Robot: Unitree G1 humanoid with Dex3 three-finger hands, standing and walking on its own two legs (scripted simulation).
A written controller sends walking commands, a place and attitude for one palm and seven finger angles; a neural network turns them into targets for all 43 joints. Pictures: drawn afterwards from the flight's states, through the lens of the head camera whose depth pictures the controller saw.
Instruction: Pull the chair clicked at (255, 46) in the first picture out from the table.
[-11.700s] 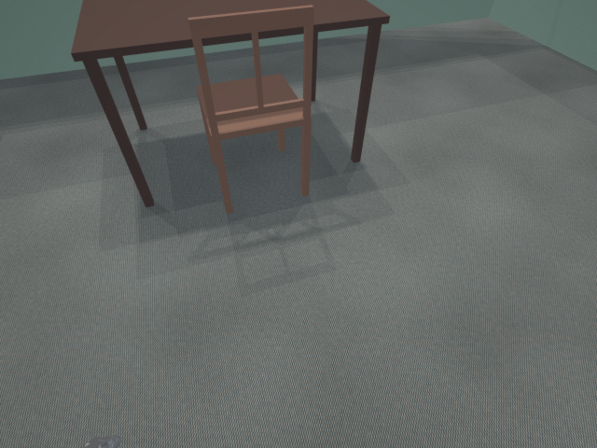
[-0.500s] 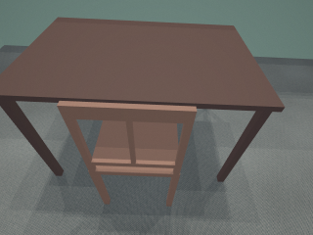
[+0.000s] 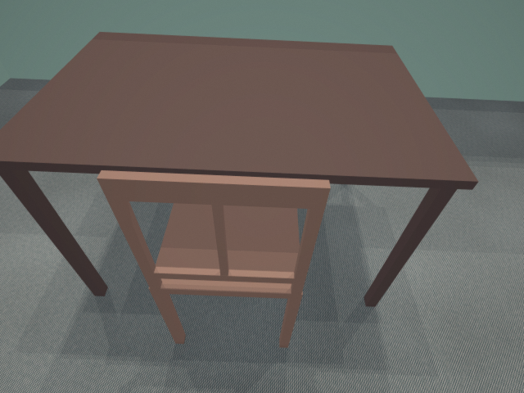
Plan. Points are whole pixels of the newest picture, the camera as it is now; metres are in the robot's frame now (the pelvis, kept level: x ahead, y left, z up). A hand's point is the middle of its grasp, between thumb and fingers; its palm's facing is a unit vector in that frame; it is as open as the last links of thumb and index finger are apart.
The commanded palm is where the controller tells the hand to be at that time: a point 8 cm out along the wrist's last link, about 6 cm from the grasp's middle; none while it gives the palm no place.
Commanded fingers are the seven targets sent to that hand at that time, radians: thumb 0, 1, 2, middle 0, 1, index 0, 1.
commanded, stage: look again from close up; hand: left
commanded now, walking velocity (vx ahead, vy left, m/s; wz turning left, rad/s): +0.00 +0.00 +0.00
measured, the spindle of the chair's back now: (221, 241) +0.45 +0.12 -0.12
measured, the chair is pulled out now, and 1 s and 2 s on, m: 0.00 0.00 0.00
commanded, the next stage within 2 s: shuffle to correct the standing spot in 0.54 s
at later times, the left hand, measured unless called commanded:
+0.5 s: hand out of the picture -0.04 +0.14 -0.18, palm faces +0.04 -0.99 -0.14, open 7.4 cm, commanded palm none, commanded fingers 0.00 0.90 0.90 -0.20 -0.30 -0.20 -0.30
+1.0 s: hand out of the picture -0.03 +0.13 -0.18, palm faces +0.01 -0.99 -0.16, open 7.4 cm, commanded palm none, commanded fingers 0.00 0.90 0.90 -0.20 -0.30 -0.20 -0.30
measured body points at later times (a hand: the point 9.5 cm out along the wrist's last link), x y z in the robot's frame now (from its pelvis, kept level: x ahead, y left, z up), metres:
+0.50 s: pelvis +0.00 +0.00 +0.00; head +0.00 +0.01 +0.45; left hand -0.04 +0.20 -0.17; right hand -0.03 -0.20 -0.16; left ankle -0.03 +0.07 -0.74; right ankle -0.02 -0.11 -0.74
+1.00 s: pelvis +0.01 -0.03 -0.01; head +0.01 -0.03 +0.44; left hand -0.03 +0.18 -0.17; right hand -0.05 -0.23 -0.17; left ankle -0.03 +0.07 -0.74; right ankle -0.02 -0.11 -0.74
